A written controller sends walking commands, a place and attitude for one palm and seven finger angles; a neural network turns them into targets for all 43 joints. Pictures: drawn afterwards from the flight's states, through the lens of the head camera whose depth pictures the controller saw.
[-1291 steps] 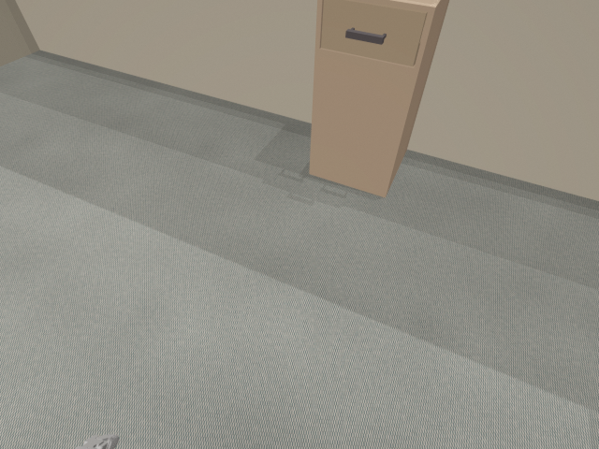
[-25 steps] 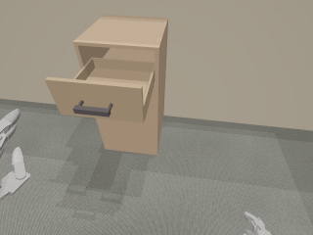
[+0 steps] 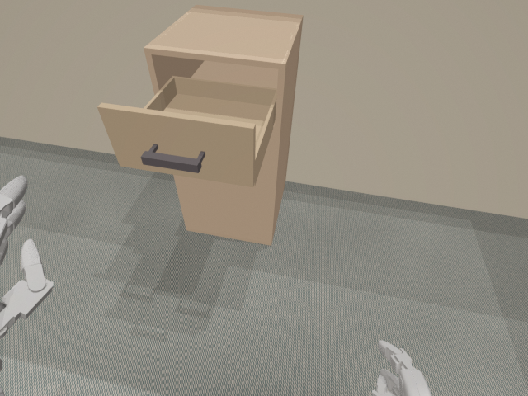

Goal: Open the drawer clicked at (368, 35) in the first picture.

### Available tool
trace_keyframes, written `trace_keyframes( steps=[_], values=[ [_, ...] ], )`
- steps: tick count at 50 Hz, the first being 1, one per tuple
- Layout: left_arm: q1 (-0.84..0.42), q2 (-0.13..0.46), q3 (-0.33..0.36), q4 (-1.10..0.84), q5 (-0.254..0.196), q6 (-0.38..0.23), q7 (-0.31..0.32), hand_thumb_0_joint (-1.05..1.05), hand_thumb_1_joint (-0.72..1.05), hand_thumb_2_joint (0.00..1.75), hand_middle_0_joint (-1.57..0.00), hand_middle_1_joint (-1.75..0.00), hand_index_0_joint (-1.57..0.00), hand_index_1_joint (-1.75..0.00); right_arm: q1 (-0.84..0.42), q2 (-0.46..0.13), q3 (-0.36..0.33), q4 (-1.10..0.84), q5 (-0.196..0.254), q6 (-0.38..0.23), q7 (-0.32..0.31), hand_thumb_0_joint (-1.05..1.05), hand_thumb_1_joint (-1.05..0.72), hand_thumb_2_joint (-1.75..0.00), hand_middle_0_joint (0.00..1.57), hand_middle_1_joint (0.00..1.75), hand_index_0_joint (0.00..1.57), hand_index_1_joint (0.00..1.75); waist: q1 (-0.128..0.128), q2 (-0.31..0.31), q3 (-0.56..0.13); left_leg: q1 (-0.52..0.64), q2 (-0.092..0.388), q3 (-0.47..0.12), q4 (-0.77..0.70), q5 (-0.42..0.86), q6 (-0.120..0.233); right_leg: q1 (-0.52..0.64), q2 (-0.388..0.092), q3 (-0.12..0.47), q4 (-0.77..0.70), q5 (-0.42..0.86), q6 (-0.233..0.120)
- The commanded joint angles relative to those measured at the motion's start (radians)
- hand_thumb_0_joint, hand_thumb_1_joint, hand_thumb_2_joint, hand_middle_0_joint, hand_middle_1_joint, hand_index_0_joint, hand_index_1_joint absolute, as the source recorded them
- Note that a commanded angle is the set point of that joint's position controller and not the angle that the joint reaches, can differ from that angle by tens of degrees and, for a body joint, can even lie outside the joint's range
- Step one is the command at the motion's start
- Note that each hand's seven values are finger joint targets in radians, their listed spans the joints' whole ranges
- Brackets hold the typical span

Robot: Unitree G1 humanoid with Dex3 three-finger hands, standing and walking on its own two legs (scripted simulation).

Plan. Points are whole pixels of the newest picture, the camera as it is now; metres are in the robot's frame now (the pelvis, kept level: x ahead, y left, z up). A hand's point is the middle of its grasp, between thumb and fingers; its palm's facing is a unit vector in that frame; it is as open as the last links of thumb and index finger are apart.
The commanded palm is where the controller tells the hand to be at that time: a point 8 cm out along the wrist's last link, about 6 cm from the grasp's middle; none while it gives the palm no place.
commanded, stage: stop stepping back and stand still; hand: left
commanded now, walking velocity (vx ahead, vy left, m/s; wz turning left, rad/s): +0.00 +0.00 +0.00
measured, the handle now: (174, 156) +0.63 +0.25 -0.01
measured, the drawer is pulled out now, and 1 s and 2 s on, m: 0.30 0.30 0.30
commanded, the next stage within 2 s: let the arm hang, fingers relaxed in 0.02 s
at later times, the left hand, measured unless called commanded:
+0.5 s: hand out of the picture +0.01 +0.17 -0.16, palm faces +0.03 -0.98 -0.20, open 7.0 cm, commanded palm none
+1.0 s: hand out of the picture -0.02 +0.15 -0.16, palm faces +0.07 -0.98 -0.20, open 7.4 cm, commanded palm none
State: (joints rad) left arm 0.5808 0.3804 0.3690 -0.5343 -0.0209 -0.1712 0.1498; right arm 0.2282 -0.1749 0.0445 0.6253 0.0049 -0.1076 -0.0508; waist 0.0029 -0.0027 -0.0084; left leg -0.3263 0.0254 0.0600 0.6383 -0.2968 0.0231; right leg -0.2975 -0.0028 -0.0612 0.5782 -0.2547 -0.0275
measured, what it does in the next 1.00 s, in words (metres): stands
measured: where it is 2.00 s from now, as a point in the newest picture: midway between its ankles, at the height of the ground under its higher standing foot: outside the picture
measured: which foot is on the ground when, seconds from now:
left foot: down 0.00-1.00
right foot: down 0.00-1.00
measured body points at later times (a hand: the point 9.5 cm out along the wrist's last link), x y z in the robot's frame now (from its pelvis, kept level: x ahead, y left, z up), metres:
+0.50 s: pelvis -0.01 -0.02 +0.01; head +0.02 +0.00 +0.46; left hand +0.01 +0.22 -0.15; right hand +0.02 -0.25 -0.14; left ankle +0.03 +0.10 -0.73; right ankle +0.01 -0.13 -0.73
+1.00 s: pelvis -0.01 -0.02 +0.02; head +0.00 -0.03 +0.46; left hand -0.02 +0.21 -0.14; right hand -0.01 -0.23 -0.15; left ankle +0.03 +0.10 -0.73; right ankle +0.01 -0.13 -0.73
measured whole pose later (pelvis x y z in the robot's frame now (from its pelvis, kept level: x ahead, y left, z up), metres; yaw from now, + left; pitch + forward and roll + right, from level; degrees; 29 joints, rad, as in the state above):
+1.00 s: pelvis -0.01 -0.02 +0.02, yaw +3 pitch -2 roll +0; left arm 0.27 0.14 0.01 1.11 0.02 0.01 0.03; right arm 0.28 -0.13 -0.01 1.11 -0.01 0.02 -0.03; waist -0.01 0.02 0.06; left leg -0.23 0.00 0.00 0.42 -0.16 0.00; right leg -0.19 0.03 0.05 0.45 -0.22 -0.01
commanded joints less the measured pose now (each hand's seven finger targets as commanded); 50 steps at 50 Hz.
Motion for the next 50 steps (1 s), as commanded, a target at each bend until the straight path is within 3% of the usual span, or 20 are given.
trace_keyframes(
  steps=[1, 3, 5, 6, 7, 9, 10, 11, 13, 14, 15, 16, 18, 19, 22, 23, 25, 29, 41, 50],
  values=[
    [-0.037, 0.14, 0.077, -0.261, -0.013, -0.055, 0.017, 0.0, 0.9, 0.9, -0.2, -0.3, -0.2, -0.3, -0.093, -0.138, -0.086, -0.144, 0.005, -0.051, -0.007, 0.0, -0.9, -0.9, 0.2, 0.3, 0.2, 0.3, -0.029, -0.136, -0.025, 0.023, 0.003, -0.041, 0.066, -0.05, 0.005, -0.045, -0.267, 0.346, -0.353, -0.234, -0.126],
    [0.005, 0.154, 0.1, -0.312, -0.012, -0.067, 0.025, 0.0, 0.9, 0.9, -0.2, -0.3, -0.2, -0.3, -0.103, -0.134, -0.075, -0.148, -0.005, -0.052, -0.012, 0.0, -0.9, -0.9, 0.2, 0.3, 0.2, 0.3, -0.033, -0.028, -0.035, 0.115, 0.017, -0.052, -0.142, 0.016, 0.011, -0.041, -0.201, 0.212, -0.248, -0.124, -0.081],
    [0.028, 0.161, 0.104, -0.345, -0.009, -0.083, 0.029, 0.0, 0.9, 0.9, -0.2, -0.3, -0.2, -0.3, -0.128, -0.143, -0.067, -0.165, -0.011, -0.053, -0.023, 0.0, -0.9, -0.9, 0.2, 0.3, 0.2, 0.3, -0.018, 0.191, 0.0, 0.102, 0.11, -0.173, -0.316, 0.005, 0.028, -0.045, -0.078, 0.095, -0.112, -0.109, -0.005],
    [-0.138, -0.07, -0.258, 0.563, 0.093, 0.109, -0.109, 0.0, 0.9, 0.9, -0.2, -0.3, -0.2, -0.3, -0.039, -0.296, -0.137, 0.134, -0.028, -0.072, 0.068, 0.0, -0.9, -0.9, 0.2, 0.3, 0.2, 0.3, -0.108, 0.297, 0.098, -0.005, 0.156, -0.299, -0.238, 0.208, 0.07, -0.217, -0.038, 0.006, 0.202, -0.052, 0.022],
    [-0.126, -0.081, -0.243, 0.579, 0.071, 0.182, -0.127, 0.0, 0.9, 0.9, -0.2, -0.3, -0.2, -0.3, 0.04, -0.215, -0.119, 0.1, -0.021, -0.001, 0.06, 0.0, -0.9, -0.9, 0.2, 0.3, 0.2, 0.3, -0.084, 0.271, 0.024, 0.038, 0.216, -0.357, -0.278, 0.363, 0.106, -0.229, -0.013, 0.07, 0.322, -0.248, 0.024],
    [-0.193, -0.109, -0.279, 0.652, 0.059, 0.185, -0.129, 0.0, 0.9, 0.9, -0.2, -0.3, -0.2, -0.3, 0.042, -0.197, -0.105, 0.051, -0.049, 0.022, 0.043, 0.0, -0.9, -0.9, 0.2, 0.3, 0.2, 0.3, -0.056, -0.069, -0.076, 0.143, 0.259, -0.42, -0.187, 0.656, 0.185, -0.242, -0.013, 0.117, 0.384, -0.283, 0.031],
    [-0.214, -0.112, -0.288, 0.706, 0.058, 0.178, -0.131, 0.0, 0.9, 0.9, -0.2, -0.3, -0.2, -0.3, 0.042, -0.207, -0.099, 0.056, -0.053, 0.029, 0.038, 0.0, -0.9, -0.9, 0.2, 0.3, 0.2, 0.3, -0.042, -0.121, -0.127, 0.227, 0.241, -0.357, -0.141, 0.795, 0.181, -0.216, -0.012, 0.103, 0.309, -0.286, 0.036],
    [-0.235, -0.1, -0.291, 0.769, 0.055, 0.177, -0.13, 0.0, 0.9, 0.9, -0.2, -0.3, -0.2, -0.3, 0.039, -0.21, -0.093, 0.064, -0.049, 0.04, 0.039, 0.0, -0.9, -0.9, 0.2, 0.3, 0.2, 0.3, -0.028, -0.082, -0.138, 0.233, 0.214, -0.298, -0.132, 0.847, 0.157, -0.145, -0.007, 0.088, 0.212, -0.228, 0.038],
    [-0.228, -0.054, -0.291, 0.935, 0.051, 0.18, -0.131, 0.0, 0.9, 0.9, -0.2, -0.3, -0.2, -0.3, -0.013, -0.202, -0.084, 0.096, -0.033, 0.064, 0.038, 0.0, -0.9, -0.9, 0.2, 0.3, 0.2, 0.3, 0.014, 0.013, -0.125, 0.107, 0.117, -0.18, -0.123, 0.625, 0.071, 0.096, -0.015, 0.108, -0.033, 0.069, 0.031],
    [-0.232, -0.007, -0.288, 1.012, 0.053, 0.177, -0.128, 0.0, 0.9, 0.9, -0.2, -0.3, -0.2, -0.3, -0.027, -0.169, -0.078, 0.106, -0.022, 0.07, 0.039, 0.0, -0.9, -0.9, 0.2, 0.3, 0.2, 0.3, 0.015, 0.058, -0.082, 0.013, 0.035, -0.116, -0.117, 0.375, 0.016, 0.157, -0.071, 0.211, -0.09, 0.247, 0.0],
    [-0.248, 0.036, -0.294, 1.084, 0.051, 0.176, -0.132, 0.0, 0.9, 0.9, -0.2, -0.3, -0.2, -0.3, -0.012, -0.132, -0.071, 0.122, -0.017, 0.08, 0.045, 0.0, -0.9, -0.9, 0.2, 0.3, 0.2, 0.3, -0.003, 0.039, -0.022, -0.006, -0.003, -0.095, -0.131, 0.096, -0.01, 0.095, -0.151, 0.274, -0.162, 0.17, -0.036],
    [-0.288, 0.055, -0.306, 1.14, 0.049, 0.183, -0.138, 0.0, 0.9, 0.9, -0.2, -0.3, -0.2, -0.3, 0.014, -0.121, -0.067, 0.14, -0.016, 0.093, 0.053, 0.0, -0.9, -0.9, 0.2, 0.3, 0.2, 0.3, -0.026, 0.051, 0.044, 0.025, -0.021, -0.096, -0.16, -0.022, -0.01, -0.023, -0.164, 0.27, -0.201, -0.034, -0.052],
    [-0.322, 0.019, -0.321, 1.253, 0.042, 0.171, -0.137, 0.0, 0.9, 0.9, -0.2, -0.3, -0.2, -0.3, -0.002, -0.125, -0.066, 0.191, -0.024, 0.105, 0.043, 0.0, -0.9, -0.9, 0.2, 0.3, 0.2, 0.3, -0.024, -0.088, 0.02, 0.078, -0.014, -0.086, -0.132, 0.106, -0.008, 0.002, -0.111, 0.272, -0.215, 0.085, -0.045],
    [-0.338, 0.012, -0.329, 1.294, 0.037, 0.169, -0.135, 0.0, 0.9, 0.9, -0.2, -0.3, -0.2, -0.3, 0.016, -0.132, -0.07, 0.215, -0.019, 0.106, 0.041, 0.0, -0.9, -0.9, 0.2, 0.3, 0.2, 0.3, -0.033, -0.09, 0.004, 0.122, 0.004, -0.098, -0.163, 0.141, -0.01, 0.01, -0.092, 0.244, -0.216, 0.093, -0.041],
    [-0.299, -0.045, -0.324, 1.404, 0.033, 0.171, -0.131, 0.0, 0.9, 0.9, -0.2, -0.3, -0.2, -0.3, 0.024, -0.118, -0.07, 0.29, -0.024, 0.103, 0.029, 0.0, -0.9, -0.9, 0.2, 0.3, 0.2, 0.3, -0.015, 0.154, 0.007, 0.133, 0.042, -0.127, -0.239, 0.129, -0.002, 0.045, -0.054, 0.215, -0.208, 0.046, -0.029],
    [-0.284, -0.039, -0.327, 1.435, 0.031, 0.172, -0.131, 0.0, 0.9, 0.9, -0.2, -0.3, -0.2, -0.3, 0.029, -0.112, -0.069, 0.304, -0.022, 0.104, 0.028, 0.0, -0.9, -0.9, 0.2, 0.3, 0.2, 0.3, -0.009, 0.153, 0.003, 0.126, 0.043, -0.13, -0.249, 0.109, 0.002, 0.063, -0.052, 0.211, -0.211, 0.047, -0.031],
    [-0.281, -0.051, -0.333, 1.479, 0.032, 0.171, -0.129, 0.0, 0.9, 0.9, -0.2, -0.3, -0.2, -0.3, 0.061, -0.11, -0.072, 0.332, -0.017, 0.109, 0.024, 0.0, -0.9, -0.9, 0.2, 0.3, 0.2, 0.3, -0.017, 0.049, 0.002, 0.142, 0.049, -0.13, -0.251, 0.101, 0.003, 0.064, -0.054, 0.203, -0.231, 0.044, -0.031],
    [-0.253, -0.071, -0.342, 1.546, 0.031, 0.172, -0.123, 0.0, 0.9, 0.9, -0.2, -0.3, -0.2, -0.3, 0.099, -0.1, -0.076, 0.386, -0.015, 0.116, 0.02, 0.0, -0.9, -0.9, 0.2, 0.3, 0.2, 0.3, -0.018, 0.029, 0.033, 0.164, 0.055, -0.132, -0.268, 0.07, 0.009, 0.028, -0.05, 0.196, -0.256, -0.009, -0.032],
    [-0.227, -0.099, -0.342, 1.626, 0.034, 0.175, -0.114, 0.0, 0.9, 0.9, -0.2, -0.3, -0.2, -0.3, 0.14, -0.065, -0.076, 0.457, -0.02, 0.121, 0.02, 0.0, -0.9, -0.9, 0.2, 0.3, 0.2, 0.3, -0.018, -0.003, 0.117, 0.13, 0.05, -0.135, -0.307, 0.007, 0.01, -0.02, -0.049, 0.19, -0.268, -0.114, -0.029],
    [-0.242, -0.117, -0.333, 1.622, 0.035, 0.168, -0.112, 0.0, 0.9, 0.9, -0.2, -0.3, -0.2, -0.3, 0.134, -0.043, -0.076, 0.463, -0.021, 0.112, 0.019, 0.0, -0.9, -0.9, 0.2, 0.3, 0.2, 0.3, -0.014, 0.024, 0.116, 0.126, 0.05, -0.129, -0.301, 0.056, 0.005, 0.0, -0.054, 0.188, -0.257, -0.047, -0.03]
  ],
)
